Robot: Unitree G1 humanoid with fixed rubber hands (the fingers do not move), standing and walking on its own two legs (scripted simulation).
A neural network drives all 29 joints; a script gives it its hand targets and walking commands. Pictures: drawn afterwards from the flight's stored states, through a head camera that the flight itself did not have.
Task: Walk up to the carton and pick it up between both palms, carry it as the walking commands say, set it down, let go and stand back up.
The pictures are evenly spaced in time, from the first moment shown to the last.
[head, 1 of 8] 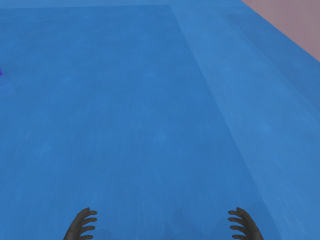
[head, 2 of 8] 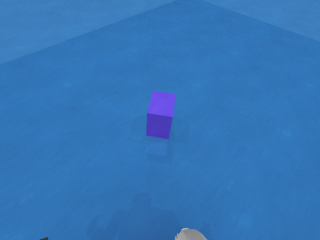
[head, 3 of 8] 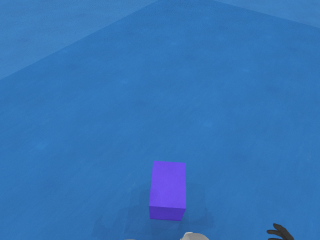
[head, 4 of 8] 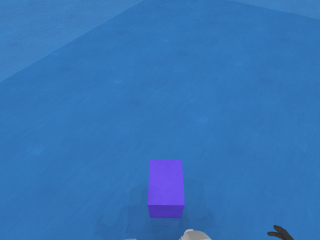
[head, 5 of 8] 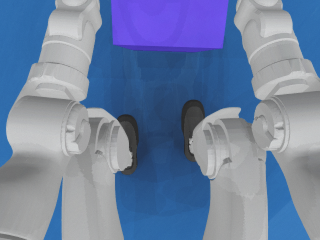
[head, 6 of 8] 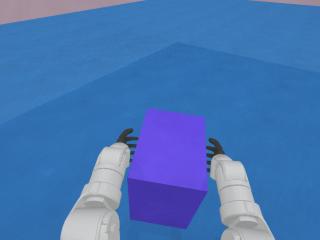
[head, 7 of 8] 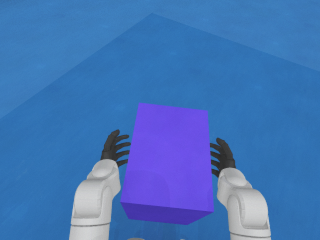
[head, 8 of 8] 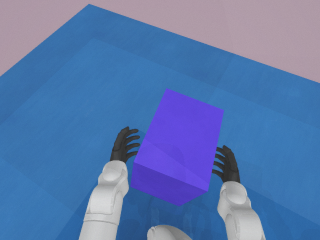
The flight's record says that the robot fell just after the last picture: yes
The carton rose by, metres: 0.68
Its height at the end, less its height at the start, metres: +0.32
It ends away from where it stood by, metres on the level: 10.92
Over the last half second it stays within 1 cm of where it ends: no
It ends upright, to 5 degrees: no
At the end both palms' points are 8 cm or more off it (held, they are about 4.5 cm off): no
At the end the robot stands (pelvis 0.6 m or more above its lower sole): no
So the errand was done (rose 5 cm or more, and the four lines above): no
